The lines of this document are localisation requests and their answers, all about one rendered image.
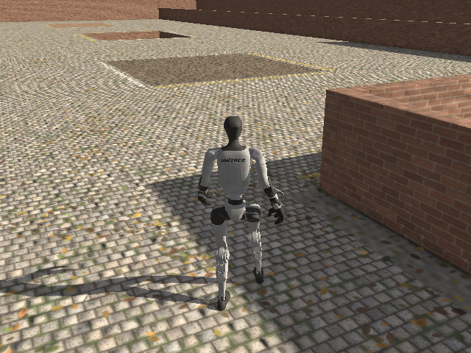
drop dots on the left robot forearm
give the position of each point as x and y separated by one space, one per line
202 190

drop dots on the robot left upper arm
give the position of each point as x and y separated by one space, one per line
207 168

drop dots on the left robot hand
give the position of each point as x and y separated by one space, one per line
209 195

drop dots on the robot right thigh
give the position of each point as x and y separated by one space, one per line
253 215

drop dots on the robot right upper arm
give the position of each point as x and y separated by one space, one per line
261 168

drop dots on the robot thigh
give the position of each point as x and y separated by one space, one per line
219 222
253 215

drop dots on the robot left thigh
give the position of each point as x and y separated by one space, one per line
219 222

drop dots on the right robot forearm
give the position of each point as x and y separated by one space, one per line
272 196

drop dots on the right robot hand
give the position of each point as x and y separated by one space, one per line
279 213

